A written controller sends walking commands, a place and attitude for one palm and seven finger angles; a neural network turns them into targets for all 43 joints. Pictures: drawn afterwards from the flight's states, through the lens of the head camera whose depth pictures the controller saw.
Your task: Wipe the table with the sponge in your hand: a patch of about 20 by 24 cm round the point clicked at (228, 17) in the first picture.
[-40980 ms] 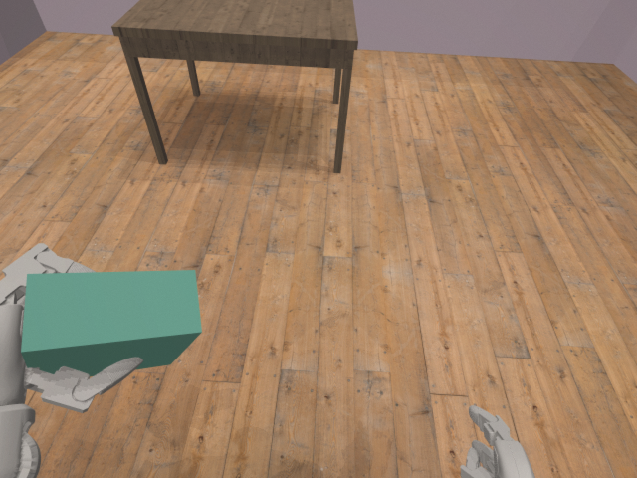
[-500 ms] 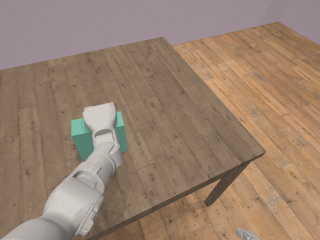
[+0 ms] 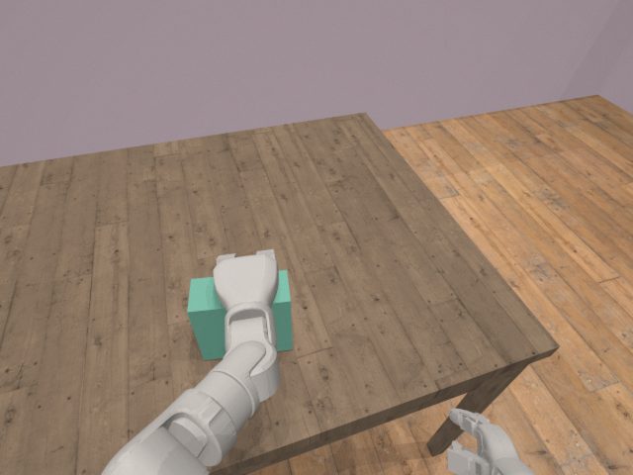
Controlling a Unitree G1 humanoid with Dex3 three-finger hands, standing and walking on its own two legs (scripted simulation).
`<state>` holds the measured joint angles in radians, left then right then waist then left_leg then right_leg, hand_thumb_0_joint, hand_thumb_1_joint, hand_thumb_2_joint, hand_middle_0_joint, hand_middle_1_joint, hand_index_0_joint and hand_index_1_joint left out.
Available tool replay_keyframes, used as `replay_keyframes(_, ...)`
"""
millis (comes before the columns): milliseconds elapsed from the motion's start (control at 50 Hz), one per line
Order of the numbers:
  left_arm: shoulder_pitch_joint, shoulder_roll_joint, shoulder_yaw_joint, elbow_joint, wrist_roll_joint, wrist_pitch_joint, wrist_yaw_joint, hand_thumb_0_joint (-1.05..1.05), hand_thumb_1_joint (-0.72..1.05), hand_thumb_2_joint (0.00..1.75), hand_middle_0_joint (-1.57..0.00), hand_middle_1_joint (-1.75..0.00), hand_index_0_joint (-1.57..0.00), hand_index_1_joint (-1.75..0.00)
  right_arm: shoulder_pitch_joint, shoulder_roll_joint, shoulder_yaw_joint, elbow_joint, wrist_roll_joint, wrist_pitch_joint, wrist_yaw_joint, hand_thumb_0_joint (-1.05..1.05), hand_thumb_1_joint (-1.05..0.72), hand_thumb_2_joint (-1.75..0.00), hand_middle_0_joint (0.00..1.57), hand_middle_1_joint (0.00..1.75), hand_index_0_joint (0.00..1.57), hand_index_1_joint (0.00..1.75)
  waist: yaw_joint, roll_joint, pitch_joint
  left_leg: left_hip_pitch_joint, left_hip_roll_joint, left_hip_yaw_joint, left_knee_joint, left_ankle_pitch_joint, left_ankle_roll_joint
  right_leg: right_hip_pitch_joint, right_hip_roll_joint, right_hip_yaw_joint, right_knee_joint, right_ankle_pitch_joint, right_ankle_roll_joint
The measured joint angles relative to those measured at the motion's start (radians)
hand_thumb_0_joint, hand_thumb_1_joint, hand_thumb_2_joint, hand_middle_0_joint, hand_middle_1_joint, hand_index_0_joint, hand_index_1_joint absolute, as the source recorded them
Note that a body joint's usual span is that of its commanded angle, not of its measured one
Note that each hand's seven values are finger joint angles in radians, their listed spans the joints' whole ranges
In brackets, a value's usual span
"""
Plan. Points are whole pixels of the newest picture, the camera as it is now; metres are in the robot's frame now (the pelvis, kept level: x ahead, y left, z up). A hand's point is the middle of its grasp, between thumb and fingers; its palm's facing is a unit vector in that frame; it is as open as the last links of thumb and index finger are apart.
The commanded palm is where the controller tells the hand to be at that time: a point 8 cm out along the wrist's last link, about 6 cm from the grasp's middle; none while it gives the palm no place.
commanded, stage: wipe back along the third lane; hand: left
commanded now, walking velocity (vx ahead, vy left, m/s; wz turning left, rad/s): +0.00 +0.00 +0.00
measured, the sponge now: (245, 324) +0.35 +0.15 -0.05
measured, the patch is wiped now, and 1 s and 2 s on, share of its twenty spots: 1.00 1.00 1.00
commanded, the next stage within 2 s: slide back across to the middle lane in 1.30 s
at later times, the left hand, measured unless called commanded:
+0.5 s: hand (263, 334) +0.30 +0.11 +0.00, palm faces -0.04 -0.04 -1.00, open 10.2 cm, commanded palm +0.25 +0.09 +0.03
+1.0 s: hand (265, 343) +0.29 +0.11 +0.00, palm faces -0.04 -0.06 -1.00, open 10.2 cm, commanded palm +0.24 +0.10 +0.02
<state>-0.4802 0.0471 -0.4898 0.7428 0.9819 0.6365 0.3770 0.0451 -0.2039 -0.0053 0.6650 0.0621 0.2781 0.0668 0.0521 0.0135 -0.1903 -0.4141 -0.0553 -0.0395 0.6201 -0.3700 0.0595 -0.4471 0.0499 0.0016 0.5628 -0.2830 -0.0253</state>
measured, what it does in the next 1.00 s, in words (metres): stands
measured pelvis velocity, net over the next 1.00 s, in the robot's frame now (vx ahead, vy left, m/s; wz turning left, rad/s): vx -0.02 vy -0.04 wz -0.02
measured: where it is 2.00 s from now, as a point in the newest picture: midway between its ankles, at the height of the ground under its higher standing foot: outside the picture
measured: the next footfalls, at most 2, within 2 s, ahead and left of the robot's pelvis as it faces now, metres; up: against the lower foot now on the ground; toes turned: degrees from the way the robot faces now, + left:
none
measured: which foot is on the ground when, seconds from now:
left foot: down 0.00-1.00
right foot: down 0.00-1.00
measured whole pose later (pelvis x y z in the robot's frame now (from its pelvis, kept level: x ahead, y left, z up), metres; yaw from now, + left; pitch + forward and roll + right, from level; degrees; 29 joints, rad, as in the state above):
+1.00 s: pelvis -0.02 -0.04 +0.00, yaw -1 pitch +6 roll +0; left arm -0.24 0.10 -0.46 0.53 1.00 0.61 0.37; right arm 0.01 -0.23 0.00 0.65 0.08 0.25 0.04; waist 0.07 0.02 -0.16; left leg -0.33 -0.02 -0.03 0.56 -0.33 0.00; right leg -0.40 0.09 0.01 0.55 -0.26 -0.08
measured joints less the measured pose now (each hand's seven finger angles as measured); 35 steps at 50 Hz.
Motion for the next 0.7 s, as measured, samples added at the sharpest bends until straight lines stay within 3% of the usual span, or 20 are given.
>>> replay_keyframes(320,0.028,-0.002,0.003,0.008,-0.003,0.007,0.009,-0.01,-0.50,1.09,-0.65,-1.42,-0.68,-1.43,0.013,-0.001,0.015,0.008,0.007,-0.012,-0.022,0.01,-0.91,-0.90,0.20,0.30,0.20,0.30,-0.010,-0.004,0.028,0.017,0.008,0.011,-0.008,0.035,-0.021,0.001,0.007,0.008,0.019,0.026,-0.018)
replay_keyframes(700,0.167,0.034,0.019,-0.111,-0.012,-0.015,0.013,-0.01,-0.49,1.09,-0.65,-1.43,-0.67,-1.44,0.017,-0.032,0.006,0.009,0.013,-0.025,-0.032,0.01,-0.91,-0.90,0.20,0.30,0.20,0.30,0.002,0.014,0.027,0.077,0.032,0.012,-0.064,0.054,-0.050,0.046,0.030,0.010,-0.015,0.041,-0.047)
